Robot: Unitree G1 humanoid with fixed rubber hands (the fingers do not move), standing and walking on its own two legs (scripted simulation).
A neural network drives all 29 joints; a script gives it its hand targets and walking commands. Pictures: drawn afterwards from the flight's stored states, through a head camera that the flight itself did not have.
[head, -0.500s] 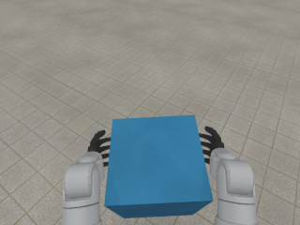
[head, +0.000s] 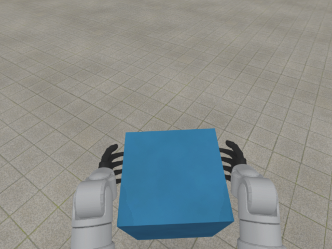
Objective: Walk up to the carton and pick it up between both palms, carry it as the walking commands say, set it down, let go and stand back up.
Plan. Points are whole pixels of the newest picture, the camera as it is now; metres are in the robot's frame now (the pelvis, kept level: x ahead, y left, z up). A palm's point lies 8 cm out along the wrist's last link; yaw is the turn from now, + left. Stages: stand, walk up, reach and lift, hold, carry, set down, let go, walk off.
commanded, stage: carry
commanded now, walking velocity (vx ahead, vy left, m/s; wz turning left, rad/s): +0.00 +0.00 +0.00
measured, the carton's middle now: (172, 189) +0.28 +0.00 -0.01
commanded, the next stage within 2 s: none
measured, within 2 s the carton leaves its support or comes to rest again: neither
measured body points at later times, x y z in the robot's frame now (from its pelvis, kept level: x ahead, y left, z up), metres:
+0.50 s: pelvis -0.04 +0.01 -0.03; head -0.03 +0.01 +0.42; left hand +0.22 +0.18 +0.04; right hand +0.25 -0.12 +0.05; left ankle +0.03 +0.13 -0.74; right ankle +0.00 -0.09 -0.74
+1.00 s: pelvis -0.18 -0.03 -0.02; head -0.16 -0.02 +0.43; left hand +0.04 +0.22 +0.07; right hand +0.15 -0.06 +0.07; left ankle -0.25 +0.08 -0.74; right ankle -0.06 -0.12 -0.74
